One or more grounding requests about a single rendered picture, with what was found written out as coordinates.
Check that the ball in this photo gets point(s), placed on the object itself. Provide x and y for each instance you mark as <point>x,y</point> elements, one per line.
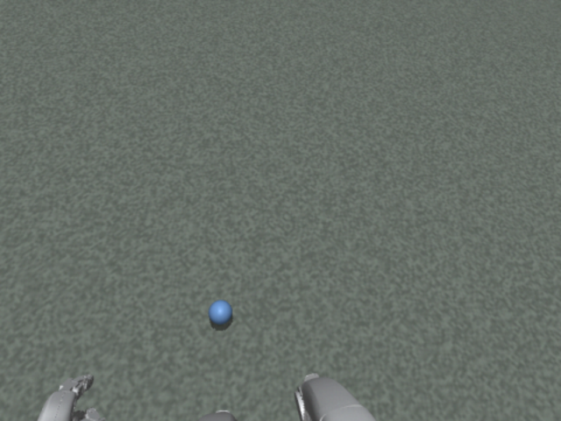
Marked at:
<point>220,312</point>

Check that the left robot hand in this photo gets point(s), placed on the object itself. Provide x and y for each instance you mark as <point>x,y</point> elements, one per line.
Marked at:
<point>60,405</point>

